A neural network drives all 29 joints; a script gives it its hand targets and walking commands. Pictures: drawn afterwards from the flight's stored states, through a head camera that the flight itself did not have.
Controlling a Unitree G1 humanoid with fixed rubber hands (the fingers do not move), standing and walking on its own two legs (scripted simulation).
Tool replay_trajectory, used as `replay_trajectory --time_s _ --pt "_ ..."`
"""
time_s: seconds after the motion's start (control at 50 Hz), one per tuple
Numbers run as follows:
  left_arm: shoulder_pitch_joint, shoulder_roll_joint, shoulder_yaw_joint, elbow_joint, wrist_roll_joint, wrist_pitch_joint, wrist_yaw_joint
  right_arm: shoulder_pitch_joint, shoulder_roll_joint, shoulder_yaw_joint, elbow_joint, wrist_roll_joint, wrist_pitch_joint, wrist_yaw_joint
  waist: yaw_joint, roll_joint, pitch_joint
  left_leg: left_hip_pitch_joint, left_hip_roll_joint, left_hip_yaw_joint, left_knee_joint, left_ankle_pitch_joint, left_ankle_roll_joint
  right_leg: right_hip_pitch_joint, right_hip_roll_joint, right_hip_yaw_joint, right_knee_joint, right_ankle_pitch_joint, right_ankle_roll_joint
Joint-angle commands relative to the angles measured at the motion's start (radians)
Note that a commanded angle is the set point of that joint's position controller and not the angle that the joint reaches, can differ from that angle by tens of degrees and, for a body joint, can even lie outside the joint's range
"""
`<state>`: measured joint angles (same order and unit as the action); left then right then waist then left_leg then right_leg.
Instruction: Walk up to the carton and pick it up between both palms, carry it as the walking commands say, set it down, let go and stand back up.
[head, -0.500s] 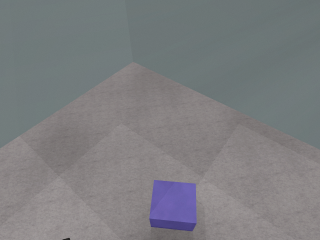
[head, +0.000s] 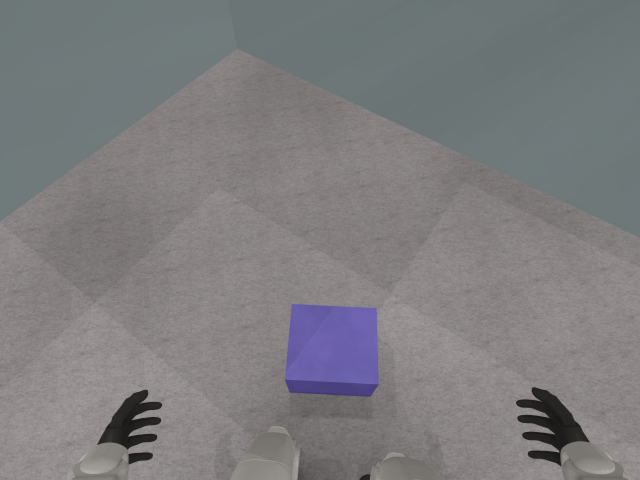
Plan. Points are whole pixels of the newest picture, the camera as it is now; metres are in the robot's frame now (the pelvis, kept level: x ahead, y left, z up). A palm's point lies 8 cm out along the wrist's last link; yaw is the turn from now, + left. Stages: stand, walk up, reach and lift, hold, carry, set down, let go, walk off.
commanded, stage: reach and lift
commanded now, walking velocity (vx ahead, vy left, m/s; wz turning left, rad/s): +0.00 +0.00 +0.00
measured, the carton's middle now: (331, 351) +0.43 +0.03 -0.65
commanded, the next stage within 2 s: none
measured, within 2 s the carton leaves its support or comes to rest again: neither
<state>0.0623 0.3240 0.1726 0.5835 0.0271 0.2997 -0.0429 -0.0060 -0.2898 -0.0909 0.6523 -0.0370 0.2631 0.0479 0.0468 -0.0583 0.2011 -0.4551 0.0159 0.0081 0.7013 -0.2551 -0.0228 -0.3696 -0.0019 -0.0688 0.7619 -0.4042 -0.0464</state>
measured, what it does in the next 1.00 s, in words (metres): lowers itself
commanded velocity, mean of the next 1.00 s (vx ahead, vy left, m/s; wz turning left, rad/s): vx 0.00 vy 0.00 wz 0.00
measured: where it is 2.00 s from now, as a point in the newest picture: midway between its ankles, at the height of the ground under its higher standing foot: outside the picture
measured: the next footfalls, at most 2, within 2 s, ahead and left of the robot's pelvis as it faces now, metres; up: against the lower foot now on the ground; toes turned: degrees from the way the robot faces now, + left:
none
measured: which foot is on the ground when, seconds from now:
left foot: down 0.00-1.00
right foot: down 0.00-1.00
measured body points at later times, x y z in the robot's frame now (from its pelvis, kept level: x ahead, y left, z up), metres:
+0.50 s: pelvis -0.03 +0.02 -0.05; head +0.13 +0.03 +0.37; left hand +0.24 +0.26 -0.16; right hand +0.28 -0.24 -0.15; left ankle +0.07 +0.13 -0.71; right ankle +0.00 -0.09 -0.71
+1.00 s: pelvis -0.05 +0.02 -0.08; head +0.21 +0.02 +0.28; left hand +0.38 +0.24 -0.19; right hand +0.41 -0.21 -0.19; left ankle +0.07 +0.13 -0.71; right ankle +0.00 -0.09 -0.71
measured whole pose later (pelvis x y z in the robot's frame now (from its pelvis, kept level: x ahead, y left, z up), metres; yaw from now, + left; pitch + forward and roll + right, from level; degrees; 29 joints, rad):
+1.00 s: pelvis -0.05 +0.02 -0.08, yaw -2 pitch +32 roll +0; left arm -0.79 0.20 0.25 0.73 -0.08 0.21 0.08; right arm -0.91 -0.35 -0.19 0.92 0.07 0.18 0.06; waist 0.05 -0.01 0.05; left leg -1.36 0.03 0.04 1.05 -0.24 0.01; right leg -1.30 0.00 -0.04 1.13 -0.39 -0.02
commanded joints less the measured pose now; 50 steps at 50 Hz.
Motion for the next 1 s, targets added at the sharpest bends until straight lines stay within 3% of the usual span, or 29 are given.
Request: replay_trajectory --time_s 0.0,0.02,0.04,0.1,0.14,0.16,0.22,0.26,0.3,0.34,0.38,0.44,0.46,0.5,0.52,0.56,0.58,0.6,0.64,0.66,0.68,0.74,0.78,0.8,0.84,0.86,0.92,0.96,0.98 --pt "0.049 0.178 0.088 -0.099 0.014 0.009 0.012 -0.019 -0.197 -0.073 -0.123 -0.029 0.012 -0.011 0.032 0.061 -0.341 0.253 -0.079 0.024 0.010 0.181 -0.014 -0.051 -0.012 0.127 -0.141 0.190 0.024" --pt "0.016 0.149 0.074 -0.146 0.015 0.000 0.015 -0.027 -0.208 -0.095 -0.137 -0.040 0.008 -0.015 0.013 0.096 -0.386 0.262 -0.071 0.016 0.026 0.241 -0.022 -0.065 -0.004 0.126 -0.117 0.255 0.018" --pt "0.012 0.132 0.076 -0.146 0.008 -0.008 0.020 -0.052 -0.206 -0.093 -0.139 -0.047 0.000 -0.014 0.013 0.051 -0.403 0.245 -0.073 0.007 0.049 0.276 -0.019 -0.076 0.007 0.123 -0.089 0.295 0.018" --pt "-0.052 0.099 0.062 -0.129 -0.003 -0.013 0.027 -0.124 -0.184 -0.075 -0.135 -0.035 0.000 -0.007 0.026 0.061 -0.410 0.179 -0.068 0.001 0.084 0.271 -0.020 -0.165 0.016 0.114 -0.052 0.264 0.029" --pt "-0.059 0.044 0.041 -0.195 -0.028 -0.025 0.043 -0.147 -0.191 -0.080 -0.142 -0.035 -0.010 0.003 0.001 0.018 -0.501 0.183 -0.061 -0.019 0.108 0.363 -0.014 -0.175 0.031 0.102 -0.001 0.347 0.024" --pt "-0.075 0.048 0.050 -0.202 -0.028 -0.036 0.045 -0.194 -0.188 -0.067 -0.170 -0.022 -0.026 0.004 0.027 0.043 -0.521 0.166 -0.053 -0.025 0.122 0.390 -0.007 -0.221 0.021 0.108 0.004 0.331 0.025" --pt "-0.124 0.031 0.039 -0.202 -0.048 -0.037 0.063 -0.248 -0.200 -0.071 -0.131 -0.008 -0.027 0.004 0.004 -0.001 -0.530 0.078 -0.047 -0.025 0.150 0.341 -0.019 -0.253 0.011 0.117 0.035 0.324 0.022" --pt "-0.168 0.048 0.053 -0.198 -0.042 -0.036 0.069 -0.318 -0.173 -0.043 -0.137 0.019 -0.026 0.007 0.027 0.015 -0.521 0.025 -0.040 -0.022 0.164 0.298 -0.008 -0.326 0.010 0.109 0.047 0.257 0.032" --pt "-0.232 0.035 0.039 -0.207 -0.052 -0.026 0.074 -0.346 -0.196 -0.070 -0.119 0.019 -0.014 0.008 0.003 0.003 -0.564 0.008 -0.043 -0.017 0.183 0.232 -0.014 -0.350 0.014 0.106 0.067 0.204 0.029" --pt "-0.294 0.046 0.060 -0.228 -0.053 -0.017 0.070 -0.411 -0.207 -0.081 -0.172 0.019 -0.002 0.003 0.007 -0.029 -0.638 -0.036 -0.044 -0.010 0.193 0.191 -0.005 -0.320 -0.001 0.128 0.069 0.200 0.024" --pt "-0.338 0.044 0.055 -0.252 -0.055 -0.009 0.072 -0.417 -0.181 -0.074 -0.140 0.036 0.013 0.003 0.010 0.022 -0.680 -0.064 -0.047 -0.004 0.202 0.189 -0.008 -0.324 -0.006 0.126 0.079 0.208 0.023" --pt "-0.420 0.044 0.050 -0.219 -0.057 0.008 0.075 -0.509 -0.175 -0.074 -0.141 0.046 0.023 0.007 0.012 0.036 -0.661 -0.109 -0.042 -0.005 0.208 0.101 -0.012 -0.400 0.003 0.113 0.084 0.108 0.017" --pt "-0.457 0.028 0.032 -0.235 -0.068 0.011 0.075 -0.543 -0.196 -0.093 -0.153 0.044 0.026 0.008 0.002 0.017 -0.689 -0.124 -0.045 0.002 0.217 0.084 -0.014 -0.404 0.003 0.115 0.081 0.094 0.013" --pt "-0.536 0.042 0.029 -0.219 -0.067 0.023 0.083 -0.620 -0.237 -0.119 -0.120 0.038 0.030 0.009 -0.014 0.059 -0.757 -0.082 -0.036 -0.009 0.218 0.042 -0.019 -0.447 0.011 0.091 0.101 0.045 0.011" --pt "-0.582 0.062 0.042 -0.215 -0.071 0.019 0.087 -0.673 -0.224 -0.110 -0.134 0.056 0.028 0.007 -0.003 0.034 -0.766 -0.091 -0.038 -0.003 0.230 0.057 -0.016 -0.466 0.010 0.097 0.098 0.051 0.016" --pt "-0.662 0.051 0.029 -0.193 -0.084 0.032 0.087 -0.735 -0.214 -0.100 -0.080 0.076 0.039 0.014 -0.010 0.065 -0.758 -0.129 -0.036 -0.001 0.221 -0.018 -0.022 -0.479 0.006 0.098 0.091 -0.023 0.010" --pt "-0.670 0.052 0.037 -0.161 -0.095 0.029 0.091 -0.758 -0.209 -0.095 -0.080 0.077 0.036 0.011 -0.005 0.017 -0.744 -0.170 -0.037 0.001 0.231 -0.008 -0.015 -0.485 0.013 0.100 0.098 0.001 0.014" --pt "-0.716 0.054 0.043 -0.137 -0.080 0.023 0.088 -0.810 -0.229 -0.120 -0.086 0.063 0.031 0.010 -0.012 0.044 -0.796 -0.167 -0.037 -0.001 0.232 -0.018 -0.018 -0.488 0.006 0.098 0.098 -0.011 0.012" --pt "-0.766 0.043 0.037 -0.153 -0.093 0.010 0.099 -0.843 -0.251 -0.128 -0.051 0.061 0.018 0.013 -0.016 0.055 -0.838 -0.138 -0.033 -0.011 0.239 0.032 -0.027 -0.525 0.018 0.085 0.114 0.021 0.010" --pt "-0.776 0.028 0.040 -0.117 -0.090 0.011 0.104 -0.857 -0.219 -0.094 -0.005 0.094 0.014 0.021 0.005 0.080 -0.818 -0.168 -0.031 0.004 0.245 0.032 -0.029 -0.545 0.019 0.098 0.110 0.012 0.005" --pt "-0.837 0.046 0.035 -0.132 -0.100 -0.001 0.110 -0.913 -0.235 -0.108 -0.014 0.083 0.000 0.024 -0.013 0.059 -0.834 -0.167 -0.033 -0.015 0.244 0.021 -0.028 -0.578 0.026 0.082 0.127 0.002 0.011" --pt "-0.889 0.025 0.056 -0.066 -0.110 -0.031 0.118 -0.996 -0.253 -0.123 0.033 0.072 -0.029 0.023 -0.012 0.013 -0.896 -0.213 -0.041 -0.012 0.261 0.073 -0.021 -0.581 0.030 0.088 0.137 0.045 0.014" --pt "-0.946 0.041 0.067 -0.064 -0.101 -0.060 0.122 -1.047 -0.247 -0.127 0.039 0.096 -0.054 0.020 -0.005 0.030 -0.990 -0.210 -0.049 -0.012 0.280 0.133 -0.006 -0.580 0.035 0.088 0.167 0.108 0.021" --pt "-0.953 0.064 0.093 -0.073 -0.086 -0.067 0.122 -1.041 -0.237 -0.117 0.043 0.103 -0.056 0.018 0.022 0.039 -1.054 -0.178 -0.053 -0.004 0.299 0.165 -0.007 -0.573 0.033 0.099 0.171 0.126 0.021" --pt "-0.986 0.053 0.099 -0.013 -0.096 -0.078 0.123 -1.087 -0.222 -0.097 0.088 0.117 -0.073 0.014 0.031 0.011 -1.055 -0.228 -0.058 -0.006 0.310 0.204 0.001 -0.599 0.040 0.105 0.187 0.161 0.028" --pt "-1.046 0.042 0.091 -0.022 -0.108 -0.092 0.119 -1.140 -0.237 -0.110 0.082 0.111 -0.082 0.014 0.010 0.005 -1.021 -0.267 -0.057 -0.011 0.305 0.206 -0.001 -0.621 0.041 0.109 0.181 0.170 0.030" --pt "-1.073 0.023 0.101 -0.007 -0.096 -0.128 0.118 -1.164 -0.257 -0.153 0.103 0.087 -0.111 0.004 -0.005 0.037 -1.157 -0.235 -0.057 -0.023 0.332 0.290 -0.001 -0.621 0.052 0.108 0.208 0.269 0.029" --pt "-1.121 0.012 0.106 -0.007 -0.101 -0.154 0.126 -1.219 -0.254 -0.143 0.105 0.102 -0.139 0.010 0.010 0.028 -1.205 -0.232 -0.063 -0.025 0.357 0.351 0.001 -0.659 0.060 0.108 0.238 0.310 0.030" --pt "-1.161 0.023 0.099 -0.044 -0.106 -0.156 0.129 -1.239 -0.262 -0.143 0.084 0.108 -0.143 0.007 -0.009 0.027 -1.267 -0.212 -0.060 -0.032 0.362 0.378 0.003 -0.638 0.057 0.106 0.232 0.344 0.030"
